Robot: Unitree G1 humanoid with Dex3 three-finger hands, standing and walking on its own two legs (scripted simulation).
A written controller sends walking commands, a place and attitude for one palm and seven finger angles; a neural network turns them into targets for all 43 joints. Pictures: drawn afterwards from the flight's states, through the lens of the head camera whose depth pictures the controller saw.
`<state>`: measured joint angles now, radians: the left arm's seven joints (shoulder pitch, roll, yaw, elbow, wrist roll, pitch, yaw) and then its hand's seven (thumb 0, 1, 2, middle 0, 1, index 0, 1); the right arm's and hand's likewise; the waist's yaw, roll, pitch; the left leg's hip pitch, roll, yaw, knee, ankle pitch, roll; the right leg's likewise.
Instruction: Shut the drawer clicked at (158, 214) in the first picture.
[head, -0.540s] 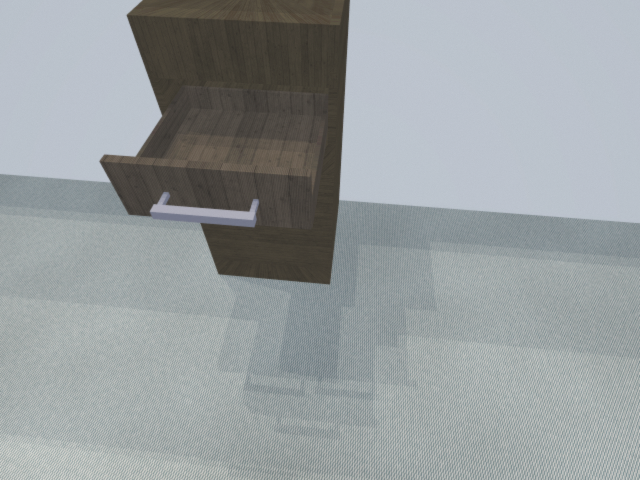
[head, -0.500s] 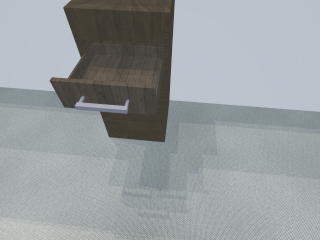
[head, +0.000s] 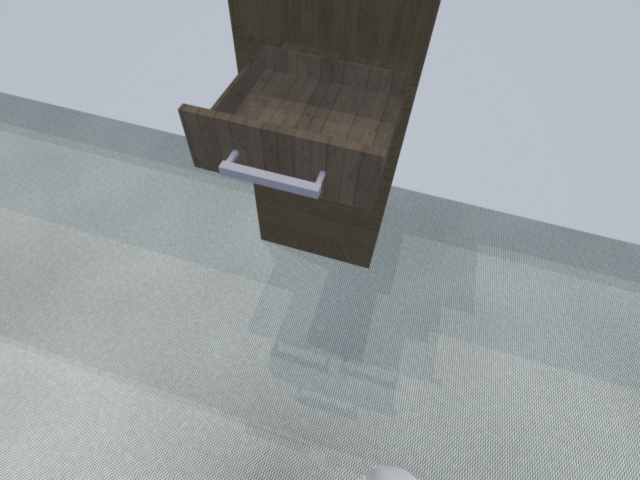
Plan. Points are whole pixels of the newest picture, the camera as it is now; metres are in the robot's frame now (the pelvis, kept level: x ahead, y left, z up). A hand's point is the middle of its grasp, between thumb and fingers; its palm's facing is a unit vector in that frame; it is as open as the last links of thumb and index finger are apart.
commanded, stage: stand and wait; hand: left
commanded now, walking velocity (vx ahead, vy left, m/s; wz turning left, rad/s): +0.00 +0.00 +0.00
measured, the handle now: (273, 172) +0.62 +0.12 -0.04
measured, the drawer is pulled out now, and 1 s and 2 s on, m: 0.30 0.30 0.30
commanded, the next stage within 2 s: turn or walk to find it in 0.38 s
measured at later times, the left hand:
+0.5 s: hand out of the picture +0.02 +0.12 -0.17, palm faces +0.07 -0.98 -0.21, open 7.4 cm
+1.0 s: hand out of the picture +0.03 +0.13 -0.17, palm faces +0.10 -0.97 -0.21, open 7.4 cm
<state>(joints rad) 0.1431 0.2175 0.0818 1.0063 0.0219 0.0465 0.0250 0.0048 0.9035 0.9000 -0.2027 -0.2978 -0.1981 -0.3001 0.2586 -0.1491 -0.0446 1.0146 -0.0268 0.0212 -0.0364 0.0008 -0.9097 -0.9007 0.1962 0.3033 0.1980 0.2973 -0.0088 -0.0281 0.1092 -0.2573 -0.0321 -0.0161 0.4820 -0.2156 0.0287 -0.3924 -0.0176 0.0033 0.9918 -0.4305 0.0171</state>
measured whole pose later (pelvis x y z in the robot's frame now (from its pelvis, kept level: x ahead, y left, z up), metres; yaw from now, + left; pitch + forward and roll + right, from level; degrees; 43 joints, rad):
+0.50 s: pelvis +0.01 -0.06 +0.00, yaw +2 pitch -2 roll +0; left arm 0.20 0.15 0.04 1.11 0.01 0.02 0.02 0.01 0.91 0.90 -0.21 -0.30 -0.20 -0.30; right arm 0.22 -0.18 -0.04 1.09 -0.01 0.02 -0.03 0.00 -0.91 -0.90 0.19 0.30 0.20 0.30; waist -0.01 0.02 0.10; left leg -0.22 0.04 -0.08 0.45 -0.21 -0.06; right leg -0.16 0.02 -0.01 0.47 -0.28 -0.02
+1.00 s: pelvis +0.01 -0.06 +0.00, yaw +3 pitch -2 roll +0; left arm 0.20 0.17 0.04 1.11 0.01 0.01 0.02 0.00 0.90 0.90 -0.20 -0.30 -0.20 -0.30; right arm 0.23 -0.15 -0.03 1.10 -0.01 0.01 -0.04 0.00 -0.92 -0.90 0.20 0.30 0.20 0.30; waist 0.00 0.01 0.09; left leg -0.20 0.03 -0.10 0.44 -0.20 -0.06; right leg -0.13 0.02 -0.03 0.45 -0.28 -0.02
